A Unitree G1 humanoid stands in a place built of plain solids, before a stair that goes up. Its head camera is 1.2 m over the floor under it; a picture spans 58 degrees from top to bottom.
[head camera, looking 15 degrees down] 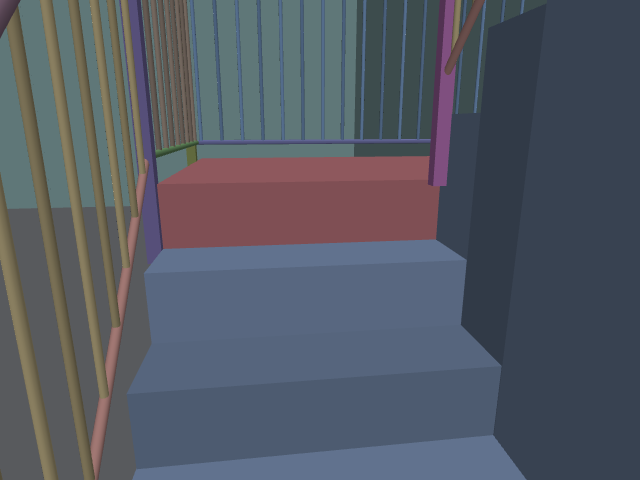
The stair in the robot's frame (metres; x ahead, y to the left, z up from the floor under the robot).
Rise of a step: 0.20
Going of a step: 0.23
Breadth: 0.90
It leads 7 degrees to the left of straight ahead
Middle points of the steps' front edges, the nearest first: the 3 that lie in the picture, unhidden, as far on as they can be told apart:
0.91 -0.01 0.62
1.14 0.02 0.82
1.37 0.05 1.03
